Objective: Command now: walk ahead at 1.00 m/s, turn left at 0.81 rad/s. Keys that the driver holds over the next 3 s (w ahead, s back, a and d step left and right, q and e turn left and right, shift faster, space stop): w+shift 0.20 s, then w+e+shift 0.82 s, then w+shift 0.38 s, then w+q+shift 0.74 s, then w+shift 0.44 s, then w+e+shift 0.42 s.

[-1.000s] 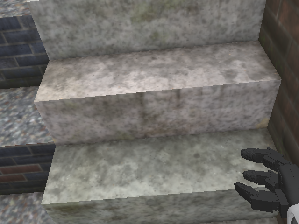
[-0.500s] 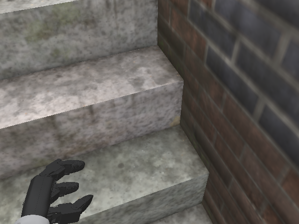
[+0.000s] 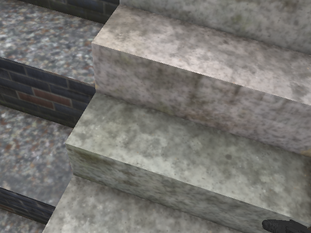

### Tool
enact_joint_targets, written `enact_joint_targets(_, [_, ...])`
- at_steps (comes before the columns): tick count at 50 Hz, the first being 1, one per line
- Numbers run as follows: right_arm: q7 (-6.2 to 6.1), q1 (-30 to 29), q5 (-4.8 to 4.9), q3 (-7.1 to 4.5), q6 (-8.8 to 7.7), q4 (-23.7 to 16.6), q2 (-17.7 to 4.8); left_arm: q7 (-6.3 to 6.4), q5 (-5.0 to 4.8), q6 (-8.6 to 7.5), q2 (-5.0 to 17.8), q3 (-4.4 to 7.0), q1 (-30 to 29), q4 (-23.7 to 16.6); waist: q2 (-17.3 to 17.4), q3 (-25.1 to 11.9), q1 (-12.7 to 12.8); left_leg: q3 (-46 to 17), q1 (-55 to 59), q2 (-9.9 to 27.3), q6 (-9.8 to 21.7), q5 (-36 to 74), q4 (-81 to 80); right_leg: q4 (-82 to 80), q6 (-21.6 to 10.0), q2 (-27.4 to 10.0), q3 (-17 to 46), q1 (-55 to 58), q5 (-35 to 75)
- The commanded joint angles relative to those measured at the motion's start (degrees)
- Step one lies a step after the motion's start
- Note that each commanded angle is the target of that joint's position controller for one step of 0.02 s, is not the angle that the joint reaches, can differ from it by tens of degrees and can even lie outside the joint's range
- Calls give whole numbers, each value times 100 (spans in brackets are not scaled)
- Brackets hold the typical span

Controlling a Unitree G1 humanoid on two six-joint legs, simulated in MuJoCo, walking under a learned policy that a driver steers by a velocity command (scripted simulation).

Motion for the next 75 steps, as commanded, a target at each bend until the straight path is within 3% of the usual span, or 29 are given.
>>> enact_joint_targets(1, [146,-1155,-231,-159,-128,-536,-311,-106,70,-194,-22,-46,212,-442,1978,-1273,578,-148,1116,-70,504,3690,-1522,324,-509,273,334,562,321])
enact_joint_targets(5, [222,-663,-180,-25,-69,-442,168,-348,79,-238,5,-129,-764,-296,-364,-1070,-276,-70,1759,-433,-107,1337,-1976,-1333,-792,-408,758,475,3296])
enact_joint_targets(26, [-305,-907,-253,-122,-554,-1200,60,-354,-76,-239,-146,-96,-402,-153,564,-1184,-40,-918,1828,688,-1369,-192,-2494,-933,-268,211,1435,-311,285])
enact_joint_targets(30, [-483,-2186,-208,16,-660,-1617,71,-173,211,-204,-88,-56,1494,341,507,-1322,1149,217,691,269,-1625,-746,-1539,-394,-469,562,574,599,1140])
enact_joint_targets(32, [-504,-587,162,19,-703,-1536,32,-234,-41,-488,201,120,-8,-156,-1874,-1108,236,-418,2190,290,-1299,-1998,2486,-805,-926,-231,1212,-1919,2041])
enact_joint_targets(34, [-614,2633,99,-12,-610,-1015,-107,-451,-198,-716,118,93,-3141,-1428,-560,-771,-2045,-2155,2845,1700,-460,-1655,1173,358,-450,-722,2540,-4402,760])
enact_joint_targets(35, [-477,2311,-258,175,-709,-762,81,-390,-201,-562,-285,-25,-2285,-1391,1791,-594,-1703,-1680,1823,1560,135,-600,-1494,2506,-165,76,2156,-3139,-724])
enact_joint_targets(36, [-238,-158,-671,463,-800,-1123,299,-308,-245,-391,-45,216,-229,-1165,2971,-903,147,-685,1166,862,-182,381,-393,4487,196,507,1983,-2915,-1141])
enact_joint_targets(37, [-158,-1534,-1172,605,-938,-1668,1,-131,-150,-234,311,462,1735,-431,3479,-2104,1393,-928,725,1428,84,-770,-247,7028,810,1095,1045,-3200,-788])
enact_joint_targets(38, [-188,-2561,-1349,675,-790,-2060,283,-38,105,-3,521,601,2958,184,2167,-2020,1992,530,-1704,850,-627,-1178,98,8923,1242,1555,264,-1711,-394])
enact_joint_targets(39, [-202,-3954,-1368,660,-696,-2272,-421,89,150,296,661,622,4684,704,2554,-2003,3056,548,-3582,1190,-768,-2275,-972,10351,1452,1721,-464,-508,119])
enact_joint_targets(40, [-213,-5005,-978,569,-646,-2226,-411,90,-110,572,792,689,6120,1188,2207,-1623,3756,1915,-4522,335,-1268,-2164,-962,10438,1445,1707,-865,973,713])
enact_joint_targets(42, [-295,-6051,-327,786,-1099,-2575,421,128,280,672,860,504,7750,1794,1822,-1170,4176,1614,-4834,945,-1275,-1713,1062,7597,555,-324,551,1381,455])
enact_joint_targets(43, [-377,-5213,-7,976,-1214,-2430,1385,20,506,524,482,366,6317,1615,667,-249,3069,819,-4071,1372,-792,-1492,2578,5081,-264,-1364,2077,-348,-361])
enact_joint_targets(44, [-482,-4385,143,1047,-1267,-2416,1348,-181,534,262,344,203,4324,927,434,616,1912,-72,-2943,1837,-393,-1313,2923,2443,-841,-1789,2518,-2056,-541])
enact_joint_targets(46, [-718,-2785,-40,774,-1124,-2345,660,-522,548,71,319,107,2279,732,-447,-252,559,116,-1645,2045,-231,-2315,3081,578,-861,-1026,663,-1845,2872])
enact_joint_targets(49, [-446,-5119,-55,867,-1106,-2815,1425,-415,434,19,-480,-112,5291,2291,-237,-959,1783,1051,-3024,2512,-268,-2440,4710,-153,-1083,-1008,106,-22,4275])
enact_joint_targets(52, [-167,-6191,855,940,-860,-2629,2377,-692,622,-178,-851,-420,5609,2805,-1290,-595,1802,2053,-2691,1994,-793,-2358,8289,-2270,-886,-1044,297,-1274,4011])
enact_joint_targets(54, [-87,-6214,186,1088,-712,-3027,2970,-727,721,-372,-555,-476,4821,2668,-2670,-675,1087,1343,-3839,1203,-1393,-3023,11398,-1421,-243,-308,1327,-2357,7017])
enact_joint_targets(55, [-127,-5948,125,1075,-615,-2938,2739,-675,657,-425,-695,-548,4171,2178,-1699,-652,1025,781,-3987,922,-1587,-1986,11406,-1926,-694,-772,2174,-1899,6173])
enact_joint_targets(56, [-445,-5630,125,1096,-527,-3057,2390,-384,557,-537,441,-90,3716,2209,-3148,195,893,-419,-3927,1266,-1432,-1562,10479,-3728,-1596,-2158,5032,-2973,3695])
enact_joint_targets(57, [-739,-5662,74,659,-240,-2668,1393,-54,485,-352,148,-40,4341,2276,-1079,206,1544,-392,-5664,1082,-1556,-1526,8610,-3027,-1379,-2156,5034,27,2257])
enact_joint_targets(58, [-700,-5958,51,595,-152,-2633,1723,157,524,-125,-423,-101,5188,2244,-356,122,2061,224,-5746,432,-1772,-1871,7909,-2875,-1040,-1947,4795,1449,2557])
enact_joint_targets(61, [-512,-4316,83,58,230,-1558,868,503,314,196,-415,251,4221,1299,-1116,-479,1401,437,-2334,-339,-1683,-917,4033,-2593,257,-1339,3731,1771,2191])
enact_joint_targets(66, [-274,-3731,-816,183,145,-363,716,838,219,401,-418,567,3503,355,-831,-174,1325,398,-230,-393,-490,93,-1004,1177,1733,412,1719,992,3597])
enact_joint_targets(69, [-71,-4325,-554,509,-207,-210,1211,586,-165,43,-868,436,3823,21,2001,-273,2043,-408,-135,463,686,6024,-771,5233,264,1005,1918,-1459,-2918])
enact_joint_targets(71, [-164,-3679,-377,326,-472,-182,611,250,98,-298,-92,475,2624,-645,178,-529,2051,42,741,-350,173,5461,-1458,-35,-675,180,2867,-750,-315])
enact_joint_targets(73, [-345,-2108,-359,404,-257,-37,806,21,212,-282,-258,257,1166,-917,-1580,-1255,615,-1137,650,286,113,993,-2180,448,-931,-269,4089,753,4684])
enact_joint_targets(75, [-89,-2456,-723,459,67,481,825,89,-37,9,-76,304,1620,-1025,121,-1176,1366,-531,1835,968,341,1016,-4837,1645,35,166,3351,-786,4013])
Next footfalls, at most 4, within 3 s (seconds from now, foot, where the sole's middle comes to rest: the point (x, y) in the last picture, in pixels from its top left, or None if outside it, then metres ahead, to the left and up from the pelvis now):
0.70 left None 0.06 0.14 -0.76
1.04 right None -0.41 0.06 -1.18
1.44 right None -0.47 0.03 -1.20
1.52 left None -0.53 0.30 -1.39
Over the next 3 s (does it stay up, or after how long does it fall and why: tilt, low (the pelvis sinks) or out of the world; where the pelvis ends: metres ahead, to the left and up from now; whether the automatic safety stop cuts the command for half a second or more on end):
stays up -1.08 0.52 -1.06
